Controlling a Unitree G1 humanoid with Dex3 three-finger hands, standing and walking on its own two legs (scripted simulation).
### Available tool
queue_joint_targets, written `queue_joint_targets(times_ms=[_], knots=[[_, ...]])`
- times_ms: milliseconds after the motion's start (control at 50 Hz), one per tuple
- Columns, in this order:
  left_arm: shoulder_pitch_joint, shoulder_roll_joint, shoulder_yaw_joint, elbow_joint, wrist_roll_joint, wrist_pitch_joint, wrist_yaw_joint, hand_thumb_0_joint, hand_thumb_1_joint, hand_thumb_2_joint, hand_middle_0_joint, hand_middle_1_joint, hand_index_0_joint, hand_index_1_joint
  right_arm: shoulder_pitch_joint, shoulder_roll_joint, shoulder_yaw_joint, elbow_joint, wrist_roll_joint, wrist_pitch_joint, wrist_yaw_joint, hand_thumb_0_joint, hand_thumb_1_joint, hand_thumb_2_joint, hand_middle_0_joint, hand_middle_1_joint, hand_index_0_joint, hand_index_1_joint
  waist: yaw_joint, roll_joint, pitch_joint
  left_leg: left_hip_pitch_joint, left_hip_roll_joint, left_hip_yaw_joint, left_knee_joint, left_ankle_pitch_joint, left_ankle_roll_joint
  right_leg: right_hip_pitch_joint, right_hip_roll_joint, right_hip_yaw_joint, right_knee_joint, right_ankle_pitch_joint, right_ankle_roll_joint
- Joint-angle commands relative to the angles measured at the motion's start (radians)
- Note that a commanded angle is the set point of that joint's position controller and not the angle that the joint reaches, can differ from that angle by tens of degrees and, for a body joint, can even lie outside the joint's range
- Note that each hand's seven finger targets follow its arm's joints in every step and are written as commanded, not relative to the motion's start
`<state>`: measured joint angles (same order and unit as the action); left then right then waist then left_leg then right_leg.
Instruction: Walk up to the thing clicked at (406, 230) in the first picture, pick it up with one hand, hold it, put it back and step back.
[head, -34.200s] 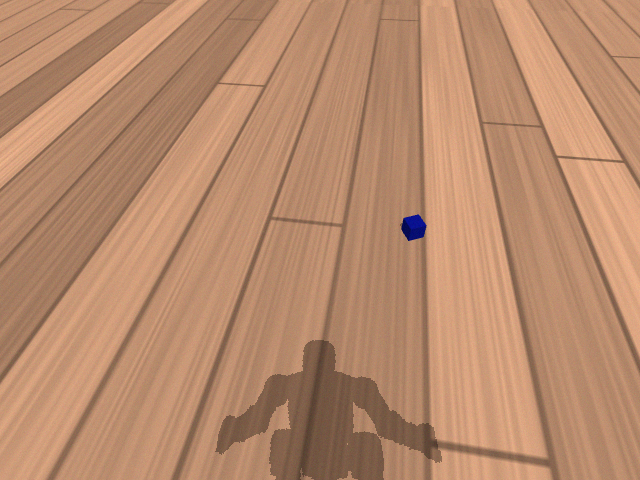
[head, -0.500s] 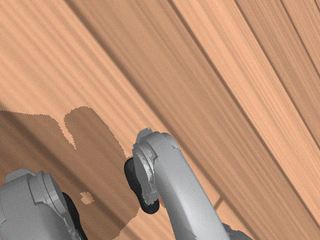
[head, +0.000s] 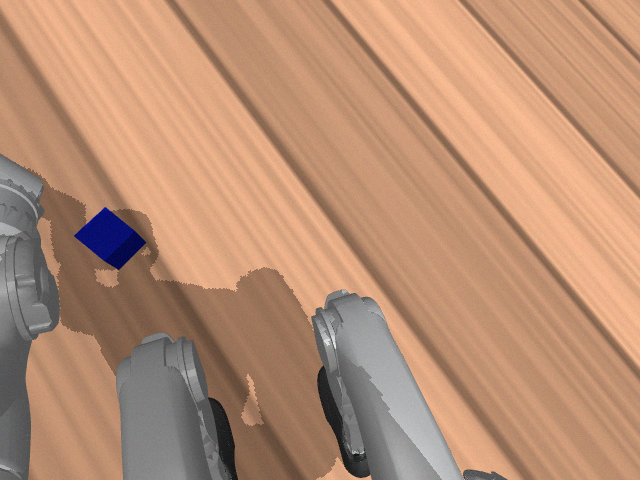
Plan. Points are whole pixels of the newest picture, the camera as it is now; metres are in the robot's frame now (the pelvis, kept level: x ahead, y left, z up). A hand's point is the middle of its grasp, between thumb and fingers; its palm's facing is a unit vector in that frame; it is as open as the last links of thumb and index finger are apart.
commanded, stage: go down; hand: left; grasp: from above
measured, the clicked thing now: (112, 239) +0.54 +0.27 -0.36
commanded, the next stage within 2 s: approach in 1.80 s
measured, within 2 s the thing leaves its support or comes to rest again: neither
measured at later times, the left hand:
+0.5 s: hand out of the picture +0.51 +0.32 +0.03, palm faces -0.21 -0.34 -0.92, open 13.9 cm
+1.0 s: hand out of the picture +0.51 +0.32 +0.06, palm faces -0.24 -0.32 -0.92, open 14.0 cm
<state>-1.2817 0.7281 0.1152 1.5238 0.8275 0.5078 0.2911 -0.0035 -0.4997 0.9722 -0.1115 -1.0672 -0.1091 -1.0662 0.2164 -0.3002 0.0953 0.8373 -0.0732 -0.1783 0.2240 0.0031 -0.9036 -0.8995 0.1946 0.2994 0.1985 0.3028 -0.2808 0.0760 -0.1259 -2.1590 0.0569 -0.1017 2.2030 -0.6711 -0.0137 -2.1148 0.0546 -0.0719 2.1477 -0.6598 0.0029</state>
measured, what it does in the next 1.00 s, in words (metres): rises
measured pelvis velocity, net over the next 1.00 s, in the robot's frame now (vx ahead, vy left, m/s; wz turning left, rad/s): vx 0.02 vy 0.00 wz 0.03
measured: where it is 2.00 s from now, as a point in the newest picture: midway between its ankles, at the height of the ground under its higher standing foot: (288, 458)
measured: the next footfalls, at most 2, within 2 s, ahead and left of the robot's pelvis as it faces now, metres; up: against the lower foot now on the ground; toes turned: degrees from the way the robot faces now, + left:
none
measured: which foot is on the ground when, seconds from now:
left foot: down 0.00-1.00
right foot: down 0.00-1.00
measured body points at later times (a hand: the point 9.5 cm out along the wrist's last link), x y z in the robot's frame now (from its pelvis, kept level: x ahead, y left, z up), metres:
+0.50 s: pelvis +0.01 +0.00 +0.07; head +0.21 +0.03 +0.47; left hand +0.52 +0.33 +0.08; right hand +0.04 -0.28 -0.04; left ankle +0.08 +0.13 -0.36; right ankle +0.10 -0.11 -0.36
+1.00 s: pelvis +0.02 +0.00 +0.13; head +0.22 +0.04 +0.53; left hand +0.52 +0.33 +0.12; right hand +0.05 -0.25 +0.01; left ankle +0.08 +0.13 -0.36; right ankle +0.10 -0.11 -0.36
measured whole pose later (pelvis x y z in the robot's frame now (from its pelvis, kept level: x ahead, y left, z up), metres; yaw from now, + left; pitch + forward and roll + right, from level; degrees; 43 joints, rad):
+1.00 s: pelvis +0.02 +0.00 +0.13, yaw +2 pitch +36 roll -5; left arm -1.19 0.64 0.09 1.45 0.83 0.52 0.26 0.00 -0.54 1.00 -0.13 -1.05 -0.12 -1.06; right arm 0.24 -0.26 0.07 0.79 -0.02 -0.14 0.08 0.01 -0.91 -0.90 0.20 0.30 0.20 0.30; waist -0.23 0.07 -0.18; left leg -1.81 0.06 -0.07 1.79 -0.62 -0.01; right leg -1.76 0.05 -0.05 1.73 -0.61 0.00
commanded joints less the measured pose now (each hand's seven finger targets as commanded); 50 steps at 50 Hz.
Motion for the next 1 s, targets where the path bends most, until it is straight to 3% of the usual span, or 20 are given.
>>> queue_joint_targets(times_ms=[0, 40, 60, 100, 160, 180, 200, 220, 240, 340, 360, 380, 460, 500, 560, 660, 740, 800, 880, 980], knots=[[-0.38, 0.257, -0.015, -0.16, 0.048, -0.024, 0.014, 0.0, -0.489, 0.933, -0.092, -1.107, -0.108, -1.089, 0.228, -0.233, -0.087, -0.041, 0.006, 0.0, -0.03, 0.0, -0.897, -0.896, 0.201, 0.3, 0.2, 0.3, -0.005, 0.14, -0.641, 0.384, -0.038, 0.088, -0.253, 0.106, 0.042, 0.448, 0.035, -0.004, -0.336, 0.076, -0.025], [-0.386, 0.261, -0.004, -0.19, 0.035, -0.027, 0.019, 0.0, -0.51, 0.946, -0.09, -1.082, -0.098, -1.072, 0.236, -0.221, -0.09, -0.045, 0.014, 0.003, -0.042, 0.0, -0.901, -0.899, 0.201, 0.3, 0.2, 0.3, 0.016, 0.152, -0.685, 0.4, -0.038, 0.095, -0.277, 0.116, 0.041, 0.487, 0.032, 0.002, -0.354, 0.085, -0.026], [-0.394, 0.253, -0.007, -0.186, 0.033, -0.024, 0.019, 0.0, -0.526, 0.965, -0.091, -1.065, -0.09, -1.064, 0.244, -0.219, -0.092, -0.047, 0.016, 0.006, -0.049, 0.0, -0.9, -0.898, 0.201, 0.3, 0.2, 0.3, 0.007, 0.146, -0.702, 0.41, -0.036, 0.098, -0.284, 0.123, 0.041, 0.51, 0.032, 0.004, -0.37, 0.095, -0.023], [-0.429, 0.274, 0.009, -0.246, 0.028, -0.019, 0.017, 0.0, -0.53, 0.965, -0.091, -1.052, -0.088, -1.053, 0.252, -0.217, -0.098, -0.047, 0.025, 0.01, -0.06, 0.0, -0.899, -0.898, 0.201, 0.3, 0.2, 0.3, 0.019, 0.161, -0.763, 0.453, -0.034, 0.097, -0.297, 0.156, 0.04, 0.532, 0.028, 0.003, -0.375, 0.13, -0.025], [-0.451, 0.264, 0.011, -0.25, 0.024, 0.004, 0.037, 0.0, -0.535, 0.969, -0.096, -1.037, -0.089, -1.041, 0.251, -0.209, -0.103, -0.044, 0.032, 0.014, -0.078, 0.0, -0.9, -0.899, 0.201, 0.3, 0.2, 0.3, 0.023, 0.15, -0.766, 0.471, -0.031, 0.101, -0.319, 0.156, 0.041, 0.555, 0.026, 0.011, -0.409, 0.141, -0.024], [-0.432, 0.238, -0.002, -0.209, 0.019, 0.013, 0.038, 0.0, -0.536, 0.968, -0.097, -1.036, -0.09, -1.041, 0.252, -0.203, -0.105, -0.034, 0.029, 0.012, -0.082, 0.0, -0.9, -0.898, 0.201, 0.3, 0.2, 0.3, 0.01, 0.123, -0.737, 0.458, -0.03, 0.103, -0.33, 0.143, 0.042, 0.577, 0.029, 0.017, -0.427, 0.134, -0.02], [-0.462, 0.27, 0.017, -0.269, 0.014, 0.02, 0.043, 0.0, -0.522, 0.954, -0.093, -1.052, -0.094, -1.049, 0.253, -0.204, -0.106, -0.03, 0.036, 0.011, -0.086, 0.0, -0.899, -0.897, 0.201, 0.3, 0.2, 0.3, 0.023, 0.142, -0.759, 0.487, -0.031, 0.107, -0.334, 0.167, 0.043, 0.573, 0.023, 0.017, -0.43, 0.164, -0.02], [-0.417, 0.228, -0.001, -0.19, 0.018, 0.034, 0.047, 0.0, -0.527, 0.96, -0.099, -1.042, -0.095, -1.044, 0.245, -0.201, -0.104, -0.027, 0.037, 0.014, -0.09, 0.0, -0.901, -0.899, 0.201, 0.3, 0.2, 0.3, 0.025, 0.137, -0.732, 0.485, -0.029, 0.102, -0.358, 0.159, 0.04, 0.568, 0.025, 0.008, -0.436, 0.161, -0.024], [-0.427, 0.23, 0.004, -0.216, 0.008, 0.038, 0.045, 0.0, -0.52, 0.953, -0.099, -1.045, -0.097, -1.044, 0.244, -0.2, -0.107, -0.02, 0.038, 0.012, -0.094, 0.0, -0.901, -0.898, 0.201, 0.3, 0.2, 0.3, 0.022, 0.142, -0.722, 0.508, -0.03, 0.094, -0.378, 0.159, 0.038, 0.556, 0.021, 0.001, -0.439, 0.16, -0.024], [-0.4, 0.192, -0.03, -0.155, 0.026, 0.059, 0.015, 0.0, -0.521, 0.961, -0.112, -1.039, -0.108, -1.041, 0.237, -0.189, -0.105, -0.016, 0.041, 0.015, -0.103, 0.0, -0.902, -0.898, 0.2, 0.3, 0.2, 0.3, 0.027, 0.14, -0.703, 0.568, -0.021, 0.094, -0.405, 0.229, 0.038, 0.601, 0.026, -0.009, -0.451, 0.256, -0.026], [-0.42, 0.197, -0.033, -0.184, 0.029, 0.056, 0.005, 0.0, -0.526, 0.969, -0.113, -1.041, -0.108, -1.044, 0.236, -0.191, -0.105, -0.014, 0.042, 0.016, -0.104, 0.0, -0.902, -0.898, 0.201, 0.3, 0.2, 0.3, 0.021, 0.151, -0.698, 0.588, -0.021, 0.093, -0.413, 0.232, 0.038, 0.592, 0.022, -0.008, -0.458, 0.254, -0.026], [-0.38, 0.184, -0.042, -0.126, 0.039, 0.058, 0.001, 0.0, -0.524, 0.96, -0.108, -1.053, -0.107, -1.052, 0.233, -0.195, -0.1, -0.015, 0.042, 0.018, -0.106, 0.0, -0.903, -0.898, 0.2, 0.3, 0.2, 0.3, 0.026, 0.157, -0.657, 0.588, -0.02, 0.088, -0.429, 0.232, 0.035, 0.573, 0.022, -0.016, -0.455, 0.248, -0.03], [-0.384, 0.169, -0.066, -0.171, 0.063, 0.035, -0.027, 0.0, -0.505, 0.948, -0.124, -1.055, -0.126, -1.051, 0.229, -0.189, -0.1, -0.034, 0.046, 0.03, -0.11, 0.0, -0.902, -0.898, 0.2, 0.3, 0.2, 0.3, 0.027, 0.173, -0.663, 0.642, -0.018, 0.087, -0.462, 0.218, 0.034, 0.593, 0.027, -0.019, -0.487, 0.229, -0.035], [-0.393, 0.16, -0.074, -0.21, 0.063, 0.022, -0.036, 0.0, -0.523, 0.956, -0.113, -1.06, -0.115, -1.056, 0.229, -0.189, -0.101, -0.036, 0.047, 0.033, -0.116, 0.0, -0.902, -0.898, 0.2, 0.3, 0.2, 0.3, 0.018, 0.187, -0.65, 0.661, -0.018, 0.087, -0.485, 0.194, 0.034, 0.591, 0.025, -0.017, -0.511, 0.206, -0.034], [-0.356, 0.143, -0.081, -0.212, 0.063, 0.012, -0.038, 0.0, -0.534, 0.96, -0.103, -1.062, -0.105, -1.058, 0.23, -0.184, -0.097, -0.052, 0.054, 0.039, -0.124, 0.0, -0.902, -0.899, 0.2, 0.3, 0.2, 0.3, 0.029, 0.188, -0.657, 0.686, -0.019, 0.082, -0.515, 0.196, 0.03, 0.603, 0.027, -0.024, -0.524, 0.204, -0.039], [-0.358, 0.171, -0.06, -0.285, 0.057, 0.002, -0.03, 0.0, -0.561, 1.002, -0.101, -1.051, -0.09, -1.061, 0.233, -0.18, -0.097, -0.066, 0.063, 0.048, -0.136, 0.0, -0.902, -0.9, 0.2, 0.3, 0.2, 0.3, 0.039, 0.192, -0.705, 0.746, -0.02, 0.075, -0.553, 0.243, 0.031, 0.667, 0.02, -0.025, -0.553, 0.25, -0.038], [-0.335, 0.183, -0.045, -0.279, 0.057, 0.002, -0.002, 0.0, -0.553, 1.005, -0.112, -1.04, -0.099, -1.052, 0.214, -0.176, -0.096, -0.069, 0.066, 0.048, -0.151, 0.0, -0.903, -0.9, 0.2, 0.3, 0.2, 0.3, 0.05, 0.194, -0.69, 0.774, -0.02, 0.059, -0.602, 0.198, 0.026, 0.65, 0.015, -0.022, -0.585, 0.208, -0.04], [-0.312, 0.167, -0.046, -0.259, 0.06, 0.007, 0.01, 0.0, -0.55, 1.002, -0.114, -1.046, -0.102, -1.057, 0.213, -0.166, -0.094, -0.066, 0.067, 0.041, -0.152, 0.0, -0.904, -0.901, 0.2, 0.3, 0.2, 0.3, 0.052, 0.193, -0.702, 0.798, -0.018, 0.063, -0.615, 0.223, 0.026, 0.669, 0.018, -0.021, -0.595, 0.227, -0.041], [-0.315, 0.156, -0.045, -0.24, 0.04, 0.01, 0.017, 0.0, -0.556, 0.994, -0.109, -1.045, -0.099, -1.054, 0.217, -0.155, -0.093, -0.052, 0.064, 0.032, -0.154, 0.0, -0.905, -0.901, 0.2, 0.3, 0.2, 0.3, 0.029, 0.149, -0.656, 0.758, -0.018, 0.079, -0.612, 0.215, 0.038, 0.703, 0.019, -0.01, -0.64, 0.232, -0.034], [-0.292, 0.139, -0.055, -0.21, 0.038, 0.0, 0.008, 0.0, -0.551, 0.984, -0.108, -1.054, -0.101, -1.058, 0.219, -0.152, -0.089, -0.055, 0.06, 0.027, -0.153, 0.0, -0.905, -0.901, 0.2, 0.3, 0.2, 0.3, 0.036, 0.171, -0.638, 0.793, -0.013, 0.071, -0.629, 0.254, 0.033, 0.704, 0.019, -0.016, -0.635, 0.249, -0.04]])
